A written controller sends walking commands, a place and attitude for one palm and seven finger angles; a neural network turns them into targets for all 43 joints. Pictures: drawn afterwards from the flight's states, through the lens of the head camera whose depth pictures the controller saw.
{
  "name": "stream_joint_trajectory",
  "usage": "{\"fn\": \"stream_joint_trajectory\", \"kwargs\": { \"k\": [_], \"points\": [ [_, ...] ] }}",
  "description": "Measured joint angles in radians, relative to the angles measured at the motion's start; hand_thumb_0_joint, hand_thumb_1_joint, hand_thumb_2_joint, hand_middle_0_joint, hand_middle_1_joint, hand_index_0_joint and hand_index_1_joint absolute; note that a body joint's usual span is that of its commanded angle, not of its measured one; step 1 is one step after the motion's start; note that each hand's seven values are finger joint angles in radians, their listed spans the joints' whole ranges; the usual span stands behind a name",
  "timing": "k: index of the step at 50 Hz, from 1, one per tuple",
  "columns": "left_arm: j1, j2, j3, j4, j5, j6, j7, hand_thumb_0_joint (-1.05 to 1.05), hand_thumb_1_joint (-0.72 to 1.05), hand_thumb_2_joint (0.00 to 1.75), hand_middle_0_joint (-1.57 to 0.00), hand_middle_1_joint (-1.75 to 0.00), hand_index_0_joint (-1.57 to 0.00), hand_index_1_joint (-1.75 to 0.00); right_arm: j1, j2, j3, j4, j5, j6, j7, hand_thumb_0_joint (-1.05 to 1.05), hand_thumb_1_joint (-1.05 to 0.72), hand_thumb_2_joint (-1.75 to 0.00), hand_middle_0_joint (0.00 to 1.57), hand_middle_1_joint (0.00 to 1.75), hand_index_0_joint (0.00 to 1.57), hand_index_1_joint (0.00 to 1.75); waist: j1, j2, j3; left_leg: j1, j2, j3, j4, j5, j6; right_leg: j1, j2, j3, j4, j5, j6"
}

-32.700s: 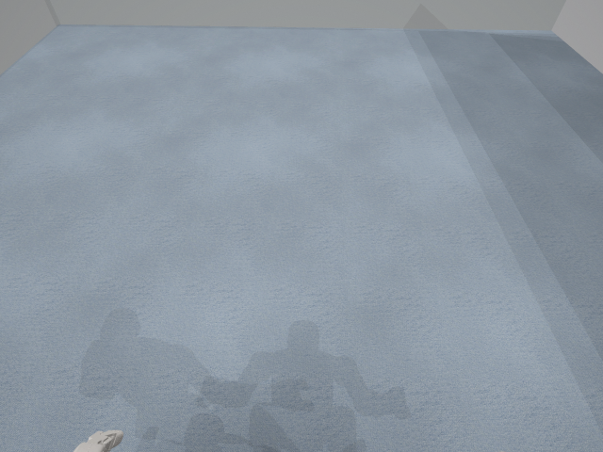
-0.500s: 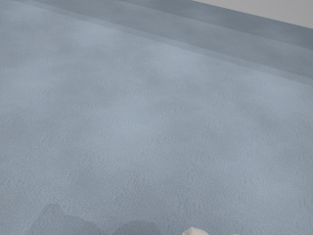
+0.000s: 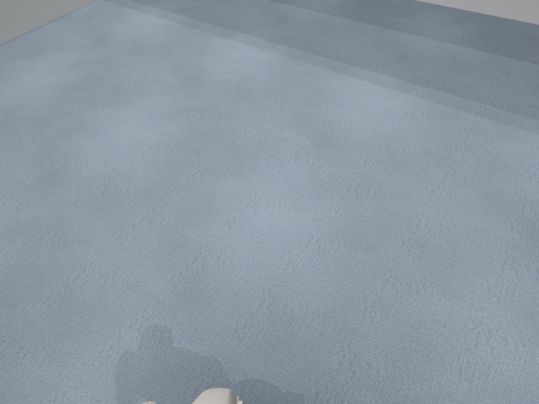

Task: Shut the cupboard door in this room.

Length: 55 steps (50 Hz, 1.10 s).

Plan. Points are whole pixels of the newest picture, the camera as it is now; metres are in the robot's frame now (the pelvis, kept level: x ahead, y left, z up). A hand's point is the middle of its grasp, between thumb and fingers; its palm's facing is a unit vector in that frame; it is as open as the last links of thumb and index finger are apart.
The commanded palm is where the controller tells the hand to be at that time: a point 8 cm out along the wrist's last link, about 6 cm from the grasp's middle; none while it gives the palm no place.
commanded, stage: turn or walk to find it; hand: left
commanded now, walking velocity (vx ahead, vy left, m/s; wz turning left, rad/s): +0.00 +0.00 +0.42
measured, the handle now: out of the picture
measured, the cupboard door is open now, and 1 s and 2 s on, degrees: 91 91 88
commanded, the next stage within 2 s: none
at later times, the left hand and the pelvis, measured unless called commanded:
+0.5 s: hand out of the picture +0.03 +0.24 -0.16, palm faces +0.23 -0.94 -0.25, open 7.4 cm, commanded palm none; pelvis -0.01 +0.02 +0.00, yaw +12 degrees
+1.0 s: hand out of the picture -0.09 +0.20 -0.18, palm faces +0.47 -0.85 -0.24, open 7.3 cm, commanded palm none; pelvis -0.03 +0.01 -0.01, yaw +27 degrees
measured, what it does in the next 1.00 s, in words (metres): steps on the spot, turning left: left foot, then right foot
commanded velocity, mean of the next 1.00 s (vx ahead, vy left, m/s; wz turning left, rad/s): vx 0.00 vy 0.00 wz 0.42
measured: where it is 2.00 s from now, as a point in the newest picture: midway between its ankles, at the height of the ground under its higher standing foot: outside the picture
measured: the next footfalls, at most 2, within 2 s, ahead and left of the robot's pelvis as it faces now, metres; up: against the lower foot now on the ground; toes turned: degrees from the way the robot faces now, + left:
left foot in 0.16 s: +0.01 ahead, +0.15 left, +0.00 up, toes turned +9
right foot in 0.56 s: +0.07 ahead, -0.09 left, +0.00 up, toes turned +9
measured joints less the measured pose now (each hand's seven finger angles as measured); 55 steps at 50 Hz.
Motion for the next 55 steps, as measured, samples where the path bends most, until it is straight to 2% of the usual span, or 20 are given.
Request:
{"fn": "stream_joint_trajectory", "kwargs": {
  "k": [5,7,8,9,11,15,18,23,26,28,29,32,35,38,41,47,50,51,53,55],
  "points": [
    [0.030,0.032,0.013,0.023,0.004,0.008,-0.002,0.01,0.91,0.90,-0.21,-0.30,-0.21,-0.30,-0.041,0.009,0.014,-0.011,0.007,-0.011,-0.001,0.01,-0.91,-0.90,0.20,0.30,0.19,0.30,0.025,-0.030,0.009,0.080,0.006,0.047,-0.211,-0.002,0.009,-0.016,-0.028,-0.041,0.038,-0.015,0.020],
    [0.043,0.050,0.021,0.035,0.000,0.016,-0.002,0.01,0.91,0.90,-0.21,-0.30,-0.21,-0.30,-0.051,0.011,0.019,-0.026,0.007,-0.025,0.000,0.01,-0.91,-0.90,0.20,0.30,0.19,0.30,0.028,-0.040,0.005,0.136,0.004,0.070,-0.358,0.088,0.018,-0.033,-0.043,-0.059,0.084,-0.037,0.036],
    [0.053,0.058,0.025,0.037,-0.005,0.022,-0.003,0.01,0.91,0.90,-0.21,-0.30,-0.21,-0.30,-0.052,0.009,0.020,-0.036,0.005,-0.036,0.001,0.01,-0.91,-0.90,0.20,0.30,0.19,0.30,0.028,-0.039,-0.004,0.153,0.006,0.064,-0.416,0.158,0.038,-0.054,-0.049,-0.065,0.127,-0.055,0.045],
    [0.052,0.072,0.031,0.043,-0.007,0.033,-0.002,0.01,0.91,0.90,-0.21,-0.30,-0.21,-0.30,-0.060,0.017,0.020,-0.041,0.003,-0.043,0.000,0.01,-0.91,-0.90,0.20,0.30,0.19,0.30,0.034,-0.057,0.000,0.143,-0.006,0.066,-0.398,0.157,0.058,-0.082,-0.055,-0.034,0.192,-0.132,0.058],
    [0.049,0.091,0.037,0.060,-0.008,0.057,0.003,0.01,0.91,0.90,-0.20,-0.30,-0.21,-0.30,-0.068,0.032,0.026,-0.049,-0.001,-0.051,-0.004,0.00,-0.91,-0.90,0.20,0.30,0.20,0.30,0.041,-0.073,-0.001,0.139,-0.015,0.064,-0.379,0.120,0.082,-0.142,-0.032,0.044,0.346,-0.240,0.071],
    [0.027,0.100,0.041,0.074,-0.009,0.065,-0.005,0.01,0.91,0.90,-0.20,-0.30,-0.20,-0.30,-0.064,0.044,0.036,-0.053,-0.005,-0.057,-0.019,0.00,-0.91,-0.90,0.20,0.30,0.20,0.30,0.038,-0.057,-0.013,0.164,-0.022,0.028,-0.456,0.153,0.087,-0.217,0.009,0.116,0.517,-0.196,0.086],
    [0.010,0.095,0.036,0.060,-0.012,0.055,-0.008,0.01,0.91,0.90,-0.20,-0.30,-0.20,-0.30,-0.060,0.049,0.040,-0.051,-0.004,-0.059,-0.021,0.00,-0.91,-0.90,0.20,0.30,0.20,0.30,0.038,-0.045,-0.016,0.182,-0.030,0.007,-0.508,0.188,0.091,-0.228,0.020,0.139,0.510,-0.166,0.096],
    [-0.029,0.074,0.027,0.034,-0.016,0.049,-0.007,0.01,0.91,0.90,-0.20,-0.30,-0.20,-0.30,-0.047,0.052,0.035,-0.050,-0.007,-0.053,-0.017,0.00,-0.91,-0.90,0.20,0.30,0.20,0.30,0.018,-0.025,-0.016,0.178,-0.042,-0.030,-0.521,0.205,0.081,-0.191,0.037,0.152,0.377,-0.172,0.100],
    [-0.050,0.057,0.019,0.017,-0.019,0.038,-0.008,0.01,0.91,0.90,-0.20,-0.30,-0.20,-0.30,-0.037,0.048,0.027,-0.046,-0.008,-0.044,-0.015,0.00,-0.91,-0.90,0.20,0.30,0.20,0.30,0.004,-0.008,-0.017,0.158,-0.050,-0.055,-0.495,0.199,0.067,-0.133,0.056,0.146,0.233,-0.145,0.094],
    [-0.053,0.048,0.013,0.004,-0.020,0.023,-0.009,0.01,0.91,0.90,-0.20,-0.30,-0.20,-0.30,-0.023,0.044,0.021,-0.043,-0.005,-0.040,-0.015,0.00,-0.91,-0.90,0.20,0.30,0.20,0.30,0.000,-0.002,-0.024,0.134,-0.060,-0.070,-0.457,0.184,0.052,-0.069,0.065,0.135,0.081,-0.051,0.087],
    [-0.056,0.037,0.011,0.002,-0.016,0.013,-0.006,0.01,0.91,0.90,-0.20,-0.30,-0.20,-0.30,-0.019,0.035,0.017,-0.040,-0.001,-0.038,-0.013,0.00,-0.91,-0.90,0.20,0.30,0.20,0.30,-0.001,0.017,-0.023,0.117,-0.056,-0.083,-0.422,0.170,0.047,-0.058,0.075,0.122,0.055,-0.013,0.055],
    [-0.051,0.009,0.001,-0.012,-0.009,-0.001,-0.003,0.01,0.91,0.90,-0.20,-0.30,-0.20,-0.30,-0.010,0.017,0.001,-0.031,0.000,-0.016,-0.012,0.00,-0.91,-0.90,0.20,0.30,0.20,0.30,-0.007,0.037,-0.016,0.025,-0.071,-0.079,-0.155,-0.013,0.044,-0.052,0.062,0.083,0.076,-0.019,-0.005],
    [-0.032,-0.008,-0.002,-0.017,-0.008,0.001,0.000,0.00,0.91,0.90,-0.20,-0.30,-0.21,-0.30,-0.006,0.003,-0.009,-0.019,-0.003,-0.003,-0.004,0.01,-0.91,-0.90,0.20,0.30,0.20,0.30,-0.006,0.036,-0.013,-0.051,-0.060,-0.050,0.097,0.016,0.034,-0.026,0.046,0.057,0.040,-0.009,-0.013],
    [-0.013,-0.015,-0.002,-0.010,-0.005,0.004,0.002,0.01,0.91,0.90,-0.20,-0.30,-0.21,-0.30,0.001,-0.002,-0.012,-0.012,-0.005,0.001,0.002,0.01,-0.91,-0.90,0.20,0.30,0.20,0.30,-0.008,0.027,-0.014,-0.067,-0.030,-0.032,0.169,0.063,0.017,-0.011,0.034,0.032,0.010,0.007,-0.013],
    [0.004,-0.012,0.001,0.000,-0.002,0.004,0.003,0.01,0.91,0.90,-0.21,-0.30,-0.21,-0.30,0.006,0.000,-0.009,-0.005,-0.004,0.004,0.003,0.00,-0.91,-0.90,0.20,0.30,0.20,0.30,-0.004,0.010,-0.013,-0.035,-0.005,-0.019,0.105,0.048,0.004,-0.007,0.020,0.009,-0.007,0.014,-0.012],
    [0.028,0.021,0.012,0.020,0.004,0.003,-0.002,0.01,0.91,0.90,-0.21,-0.30,-0.21,-0.30,-0.020,0.009,0.010,0.002,0.005,-0.004,-0.001,0.01,-0.91,-0.90,0.20,0.30,0.19,0.30,0.025,-0.023,0.001,0.074,0.009,0.029,-0.173,-0.016,0.006,-0.023,-0.016,-0.040,0.013,0.009,0.004],
    [0.043,0.047,0.021,0.036,0.000,0.009,-0.002,0.01,0.91,0.90,-0.21,-0.30,-0.21,-0.30,-0.040,0.014,0.020,-0.011,0.008,-0.021,-0.002,0.01,-0.91,-0.90,0.20,0.30,0.19,0.30,0.033,-0.037,0.001,0.147,0.002,0.065,-0.358,0.065,0.018,-0.042,-0.036,-0.066,0.062,-0.012,0.026],
    [0.052,0.056,0.024,0.041,-0.004,0.014,-0.002,0.01,0.91,0.90,-0.21,-0.30,-0.21,-0.30,-0.043,0.014,0.022,-0.019,0.007,-0.030,-0.001,0.01,-0.91,-0.90,0.20,0.30,0.19,0.30,0.033,-0.039,-0.005,0.174,0.001,0.070,-0.428,0.111,0.040,-0.056,-0.043,-0.073,0.095,-0.027,0.035],
    [0.052,0.082,0.033,0.056,-0.009,0.037,0.000,0.01,0.91,0.90,-0.20,-0.30,-0.21,-0.30,-0.060,0.032,0.025,-0.028,0.002,-0.044,-0.002,0.01,-0.91,-0.90,0.20,0.30,0.19,0.30,0.040,-0.071,0.001,0.167,-0.019,0.074,-0.412,0.112,0.080,-0.105,-0.047,-0.016,0.219,-0.152,0.062],
    [0.044,0.093,0.035,0.073,-0.010,0.060,0.004,0.01,0.91,0.90,-0.20,-0.30,-0.20,-0.30,-0.064,0.043,0.030,-0.038,-0.001,-0.053,-0.010,0.00,-0.91,-0.90,0.20,0.30,0.20,0.30,0.038,-0.069,-0.002,0.171,-0.021,0.060,-0.418,0.115,0.095,-0.158,-0.015,0.049,0.367,-0.230,0.076]
  ]
}}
